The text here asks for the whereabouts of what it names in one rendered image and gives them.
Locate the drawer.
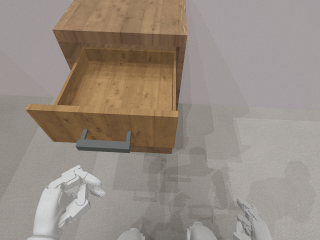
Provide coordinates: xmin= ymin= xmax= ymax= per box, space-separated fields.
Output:
xmin=25 ymin=47 xmax=179 ymax=148

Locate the cabinet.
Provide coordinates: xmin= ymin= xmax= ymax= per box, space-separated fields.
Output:
xmin=52 ymin=0 xmax=188 ymax=154

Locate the robot right shin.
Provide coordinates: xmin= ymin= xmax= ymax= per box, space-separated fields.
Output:
xmin=192 ymin=222 xmax=203 ymax=226

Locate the handle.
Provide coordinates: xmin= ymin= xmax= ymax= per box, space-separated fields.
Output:
xmin=75 ymin=129 xmax=132 ymax=153

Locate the robot left thigh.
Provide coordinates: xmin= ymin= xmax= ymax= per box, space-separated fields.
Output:
xmin=117 ymin=230 xmax=145 ymax=240

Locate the right robot hand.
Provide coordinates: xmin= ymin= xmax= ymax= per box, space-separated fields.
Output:
xmin=233 ymin=198 xmax=273 ymax=240

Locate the left robot hand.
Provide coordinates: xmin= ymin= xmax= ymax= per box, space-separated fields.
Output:
xmin=33 ymin=165 xmax=107 ymax=239

